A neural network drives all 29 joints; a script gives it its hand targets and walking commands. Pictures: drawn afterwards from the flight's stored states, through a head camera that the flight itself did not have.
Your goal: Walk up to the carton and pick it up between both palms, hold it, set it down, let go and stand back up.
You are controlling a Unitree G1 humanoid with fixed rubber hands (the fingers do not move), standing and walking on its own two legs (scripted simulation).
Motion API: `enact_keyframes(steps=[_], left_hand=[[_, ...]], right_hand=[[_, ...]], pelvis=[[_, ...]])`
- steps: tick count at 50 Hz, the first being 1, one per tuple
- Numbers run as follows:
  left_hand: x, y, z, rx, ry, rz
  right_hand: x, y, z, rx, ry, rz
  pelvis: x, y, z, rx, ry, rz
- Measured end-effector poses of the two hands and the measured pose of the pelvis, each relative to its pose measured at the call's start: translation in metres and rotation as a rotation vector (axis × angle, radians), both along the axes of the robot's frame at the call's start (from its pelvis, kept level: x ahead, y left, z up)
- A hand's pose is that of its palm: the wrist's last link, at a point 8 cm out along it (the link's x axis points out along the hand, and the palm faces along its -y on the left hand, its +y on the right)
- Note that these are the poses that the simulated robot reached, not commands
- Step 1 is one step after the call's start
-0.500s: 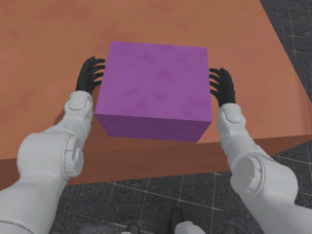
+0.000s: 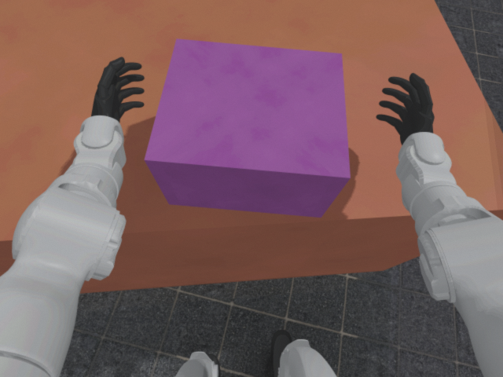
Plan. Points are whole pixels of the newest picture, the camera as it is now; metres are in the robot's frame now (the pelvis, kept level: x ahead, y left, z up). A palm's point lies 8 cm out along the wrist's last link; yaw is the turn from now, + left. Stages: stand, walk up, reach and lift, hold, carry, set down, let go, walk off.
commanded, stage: set down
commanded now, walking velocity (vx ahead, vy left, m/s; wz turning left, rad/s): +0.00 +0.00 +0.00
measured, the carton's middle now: (251, 132) +0.50 +0.00 +0.02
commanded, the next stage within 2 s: none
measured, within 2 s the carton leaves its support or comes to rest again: neither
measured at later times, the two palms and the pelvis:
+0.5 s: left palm (81, 61) +0.49 +0.21 +0.16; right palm (471, 90) +0.46 -0.27 +0.16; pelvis -0.02 -0.01 +0.01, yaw +1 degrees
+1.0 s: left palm (73, 91) +0.46 +0.22 +0.15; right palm (456, 122) +0.43 -0.25 +0.13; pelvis -0.01 -0.01 +0.03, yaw +1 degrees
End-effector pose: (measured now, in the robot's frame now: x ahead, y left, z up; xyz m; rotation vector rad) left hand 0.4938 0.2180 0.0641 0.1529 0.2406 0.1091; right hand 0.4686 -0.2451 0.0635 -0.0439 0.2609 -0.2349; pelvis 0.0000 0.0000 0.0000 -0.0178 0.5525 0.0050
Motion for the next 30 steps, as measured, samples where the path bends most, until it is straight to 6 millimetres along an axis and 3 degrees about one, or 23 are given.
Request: enact_keyframes(steps=[15, 30], left_hand=[[0.001, -0.011, 0.056, -0.013, -0.045, -0.038], [-0.005, -0.001, 0.115, -0.019, -0.064, 0.002]], right_hand=[[-0.003, -0.015, 0.048, 0.028, -0.049, 0.017], [-0.009, -0.022, 0.108, 0.035, -0.060, -0.007]], pelvis=[[-0.013, -0.004, 0.004, 0.011, -0.060, -0.001], [-0.015, -0.007, 0.018, 0.018, -0.144, 0.009]])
